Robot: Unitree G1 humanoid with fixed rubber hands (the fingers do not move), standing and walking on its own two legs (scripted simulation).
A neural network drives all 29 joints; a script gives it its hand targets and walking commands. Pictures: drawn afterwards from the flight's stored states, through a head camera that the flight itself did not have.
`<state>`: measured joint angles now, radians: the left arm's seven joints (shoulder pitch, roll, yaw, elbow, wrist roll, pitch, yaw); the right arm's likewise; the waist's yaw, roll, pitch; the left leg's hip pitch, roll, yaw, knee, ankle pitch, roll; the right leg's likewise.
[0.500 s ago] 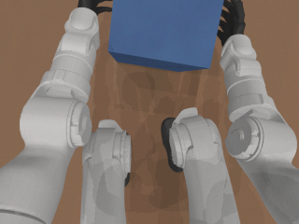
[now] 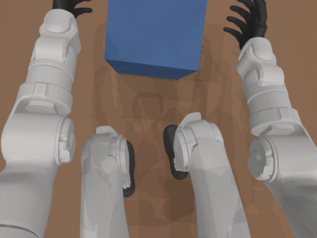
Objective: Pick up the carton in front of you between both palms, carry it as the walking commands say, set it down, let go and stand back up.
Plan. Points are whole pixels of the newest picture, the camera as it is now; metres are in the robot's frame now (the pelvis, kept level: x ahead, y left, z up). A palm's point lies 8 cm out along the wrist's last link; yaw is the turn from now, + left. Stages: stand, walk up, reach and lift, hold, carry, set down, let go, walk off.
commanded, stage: set down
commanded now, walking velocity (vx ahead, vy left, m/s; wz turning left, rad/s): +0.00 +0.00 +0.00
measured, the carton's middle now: (153, 35) +0.55 -0.04 -0.28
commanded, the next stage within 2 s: let go in 0.76 s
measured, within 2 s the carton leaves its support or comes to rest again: neither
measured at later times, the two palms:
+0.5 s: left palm out of the picture +0.56 +0.15 +0.02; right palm out of the picture +0.47 -0.24 +0.04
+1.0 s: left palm out of the picture +0.52 +0.16 +0.16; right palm out of the picture +0.46 -0.24 +0.17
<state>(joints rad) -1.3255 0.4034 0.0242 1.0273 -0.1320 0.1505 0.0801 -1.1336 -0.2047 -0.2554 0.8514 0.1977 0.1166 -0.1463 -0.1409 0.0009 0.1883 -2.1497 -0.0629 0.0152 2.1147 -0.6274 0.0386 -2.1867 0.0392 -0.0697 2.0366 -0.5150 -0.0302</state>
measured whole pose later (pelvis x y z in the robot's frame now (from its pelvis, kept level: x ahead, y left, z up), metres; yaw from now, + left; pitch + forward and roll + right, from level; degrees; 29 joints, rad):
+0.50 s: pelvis +0.02 +0.01 +0.13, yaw +0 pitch +47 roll -3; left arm -1.15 0.35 0.09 0.89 -0.04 0.21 0.04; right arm -0.94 -0.19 -0.35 0.72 0.14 0.17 -0.05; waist -0.15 0.03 -0.07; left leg -1.91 -0.09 -0.01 1.62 -0.52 0.05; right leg -1.93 0.04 -0.03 1.55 -0.44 0.00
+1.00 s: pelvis +0.07 +0.01 +0.27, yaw +2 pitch +41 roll -1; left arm -0.83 0.19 0.18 0.78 0.07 0.15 0.09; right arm -0.65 -0.19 -0.31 0.68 -0.01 0.09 0.08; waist -0.11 0.03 -0.12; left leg -1.38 -0.09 -0.04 1.05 -0.38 0.03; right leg -1.41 0.04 0.00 1.00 -0.31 -0.02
